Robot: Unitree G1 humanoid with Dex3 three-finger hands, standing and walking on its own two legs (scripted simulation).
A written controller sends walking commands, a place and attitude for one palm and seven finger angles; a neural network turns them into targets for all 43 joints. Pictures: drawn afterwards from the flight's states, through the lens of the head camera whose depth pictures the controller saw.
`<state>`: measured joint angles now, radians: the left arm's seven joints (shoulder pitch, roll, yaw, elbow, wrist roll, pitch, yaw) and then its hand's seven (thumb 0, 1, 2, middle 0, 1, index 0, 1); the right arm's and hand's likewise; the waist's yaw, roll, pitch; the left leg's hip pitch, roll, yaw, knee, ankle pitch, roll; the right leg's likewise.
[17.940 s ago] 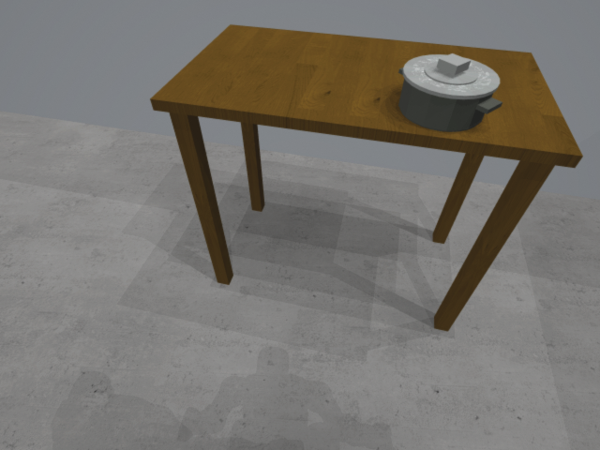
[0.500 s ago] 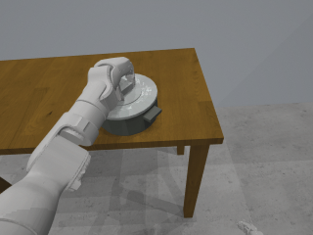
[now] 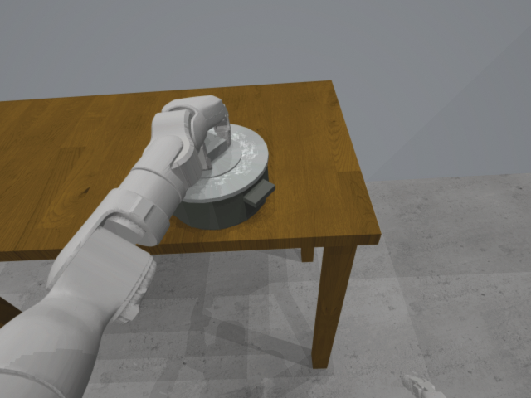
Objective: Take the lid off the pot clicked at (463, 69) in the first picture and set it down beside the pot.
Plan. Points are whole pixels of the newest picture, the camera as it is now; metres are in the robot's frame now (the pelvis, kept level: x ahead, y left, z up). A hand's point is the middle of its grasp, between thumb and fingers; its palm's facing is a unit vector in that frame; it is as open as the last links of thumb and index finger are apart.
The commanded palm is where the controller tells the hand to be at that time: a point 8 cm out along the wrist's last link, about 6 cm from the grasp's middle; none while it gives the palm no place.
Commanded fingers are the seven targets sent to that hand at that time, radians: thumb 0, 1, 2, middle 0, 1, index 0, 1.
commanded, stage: lift the lid straight up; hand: left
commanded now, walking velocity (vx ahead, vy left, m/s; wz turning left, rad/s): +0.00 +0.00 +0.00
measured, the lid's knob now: (207, 147) +0.48 +0.10 +0.15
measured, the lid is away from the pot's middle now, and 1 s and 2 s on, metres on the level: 0.00 0.00 0.02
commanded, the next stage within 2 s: move the lid sideways beside the pot in 2.00 s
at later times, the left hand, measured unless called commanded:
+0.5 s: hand (199, 133) +0.45 +0.10 +0.20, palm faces -0.26 -0.07 -0.96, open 8.5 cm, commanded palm +0.43 +0.11 +0.27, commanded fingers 0.00 0.48 1.13 -0.84 -0.98 -0.83 -0.98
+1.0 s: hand (191, 110) +0.45 +0.10 +0.24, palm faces -0.22 -0.06 -0.97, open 8.5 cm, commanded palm +0.43 +0.11 +0.31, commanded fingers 0.00 0.48 1.13 -0.84 -0.98 -0.83 -0.98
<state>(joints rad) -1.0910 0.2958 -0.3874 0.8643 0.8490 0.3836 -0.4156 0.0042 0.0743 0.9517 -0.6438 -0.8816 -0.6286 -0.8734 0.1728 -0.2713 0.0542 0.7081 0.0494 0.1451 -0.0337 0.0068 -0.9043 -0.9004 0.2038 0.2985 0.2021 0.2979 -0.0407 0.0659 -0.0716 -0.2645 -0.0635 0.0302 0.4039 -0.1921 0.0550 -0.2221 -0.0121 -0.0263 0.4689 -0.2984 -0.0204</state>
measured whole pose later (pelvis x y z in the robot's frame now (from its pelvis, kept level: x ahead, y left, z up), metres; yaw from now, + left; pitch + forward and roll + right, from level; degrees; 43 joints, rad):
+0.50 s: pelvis +0.00 +0.00 +0.00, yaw +0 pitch +3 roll +1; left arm -1.11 0.32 -0.38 0.82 0.83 0.38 -0.43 -0.02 0.07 0.94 -0.67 -0.88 -0.64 -0.86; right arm 0.17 -0.27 0.05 0.72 0.05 0.09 -0.02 0.01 -0.90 -0.90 0.20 0.30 0.20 0.30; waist -0.03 0.07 -0.08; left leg -0.25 -0.06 0.03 0.39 -0.19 0.05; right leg -0.21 -0.01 -0.02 0.46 -0.30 -0.02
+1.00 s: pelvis +0.00 +0.00 +0.00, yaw +0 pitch +2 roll +1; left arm -1.22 0.35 -0.38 0.85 0.84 0.39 -0.48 -0.03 0.07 0.94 -0.68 -0.88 -0.64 -0.86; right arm 0.17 -0.27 0.06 0.72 0.05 0.07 -0.04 0.01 -0.90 -0.90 0.20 0.30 0.20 0.30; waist -0.03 0.07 -0.08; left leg -0.26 -0.07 0.03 0.39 -0.18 0.06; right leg -0.22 -0.02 -0.02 0.47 -0.29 -0.02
